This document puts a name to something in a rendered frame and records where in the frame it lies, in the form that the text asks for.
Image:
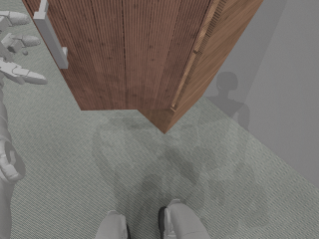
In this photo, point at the robot left hand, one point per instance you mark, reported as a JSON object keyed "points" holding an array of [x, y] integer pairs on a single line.
{"points": [[11, 45]]}

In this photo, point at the cupboard door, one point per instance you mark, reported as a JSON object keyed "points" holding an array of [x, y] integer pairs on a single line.
{"points": [[125, 54]]}

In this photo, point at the robot thigh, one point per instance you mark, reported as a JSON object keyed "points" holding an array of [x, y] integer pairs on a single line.
{"points": [[180, 219], [113, 227]]}

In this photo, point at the robot left thigh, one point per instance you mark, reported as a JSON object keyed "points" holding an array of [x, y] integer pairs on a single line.
{"points": [[113, 227]]}

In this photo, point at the left robot upper arm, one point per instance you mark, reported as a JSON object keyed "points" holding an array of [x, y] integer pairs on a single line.
{"points": [[12, 169]]}

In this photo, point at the handle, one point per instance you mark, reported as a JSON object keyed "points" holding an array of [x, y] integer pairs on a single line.
{"points": [[45, 27]]}

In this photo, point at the robot left forearm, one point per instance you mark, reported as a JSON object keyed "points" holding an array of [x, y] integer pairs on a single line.
{"points": [[4, 133]]}

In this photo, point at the robot right thigh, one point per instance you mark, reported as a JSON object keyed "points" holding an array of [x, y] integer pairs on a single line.
{"points": [[180, 219]]}

